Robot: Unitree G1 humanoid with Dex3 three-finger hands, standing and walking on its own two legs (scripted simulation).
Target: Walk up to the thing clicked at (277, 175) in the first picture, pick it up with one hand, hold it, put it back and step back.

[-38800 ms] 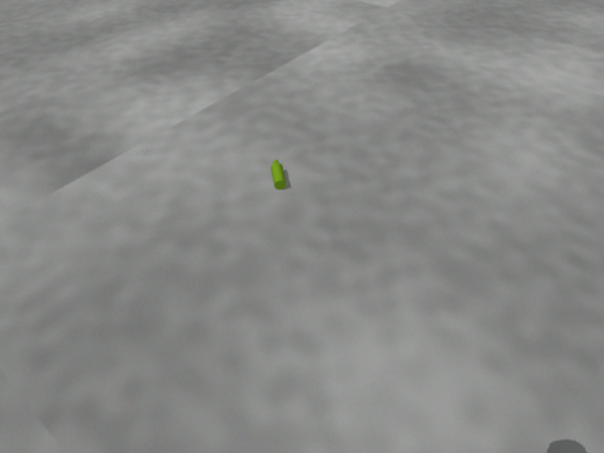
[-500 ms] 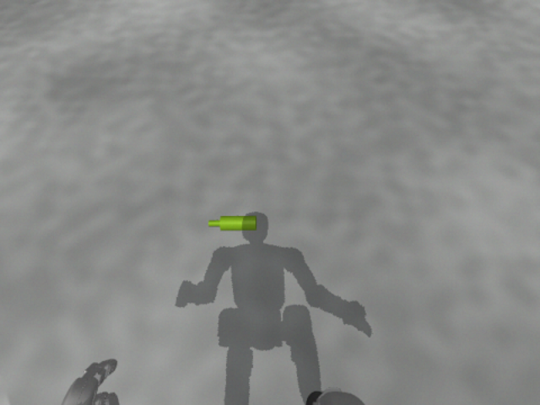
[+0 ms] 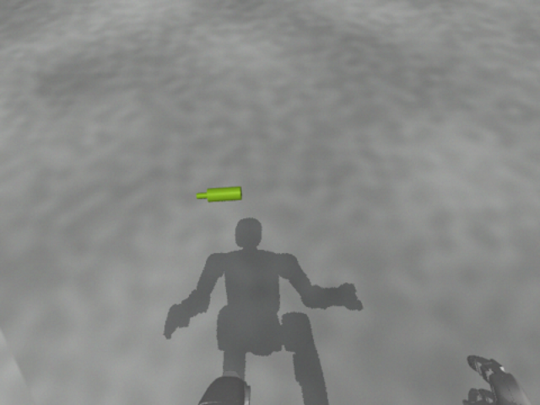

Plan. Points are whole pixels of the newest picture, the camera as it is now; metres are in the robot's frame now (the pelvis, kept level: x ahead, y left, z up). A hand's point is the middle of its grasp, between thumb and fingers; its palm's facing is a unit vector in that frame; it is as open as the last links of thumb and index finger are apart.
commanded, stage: step back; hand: left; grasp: from above
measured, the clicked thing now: (219, 194) +1.01 +0.29 -0.72
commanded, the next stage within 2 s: stand in 1.48 s
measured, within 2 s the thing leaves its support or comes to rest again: neither
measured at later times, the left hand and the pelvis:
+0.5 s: hand out of the picture -0.07 +0.25 -0.14, palm faces +0.05 -0.94 -0.34, open 7.4 cm; pelvis -0.17 -0.02 +0.02, yaw +3 degrees
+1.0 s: hand out of the picture -0.18 +0.28 -0.13, palm faces +0.06 -0.91 -0.41, open 7.4 cm; pelvis -0.20 -0.01 +0.01, yaw +3 degrees
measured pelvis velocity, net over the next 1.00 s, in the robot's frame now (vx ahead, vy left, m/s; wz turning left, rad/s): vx -0.20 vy -0.01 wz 0.05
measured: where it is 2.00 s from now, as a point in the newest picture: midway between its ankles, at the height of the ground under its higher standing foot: outside the picture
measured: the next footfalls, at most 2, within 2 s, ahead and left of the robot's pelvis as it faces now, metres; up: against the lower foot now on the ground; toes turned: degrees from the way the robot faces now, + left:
left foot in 0.28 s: -0.09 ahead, +0.10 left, +0.00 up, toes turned +3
right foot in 0.60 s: -0.20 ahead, -0.17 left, +0.00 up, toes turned +3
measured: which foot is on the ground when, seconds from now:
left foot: up 0.00-0.26, down 0.28-0.64, up 0.66-0.90, down 0.92-1.00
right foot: down 0.00-0.30, up 0.32-0.58, down 0.60-0.96, up 0.98-1.00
